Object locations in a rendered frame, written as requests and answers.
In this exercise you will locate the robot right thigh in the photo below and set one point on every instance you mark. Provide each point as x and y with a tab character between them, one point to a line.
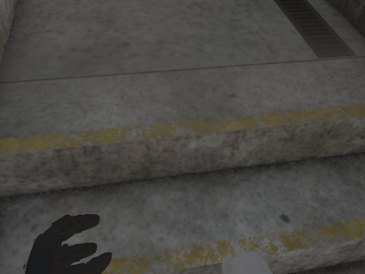
245	263

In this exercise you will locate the left robot hand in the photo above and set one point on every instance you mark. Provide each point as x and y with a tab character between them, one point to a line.
49	256

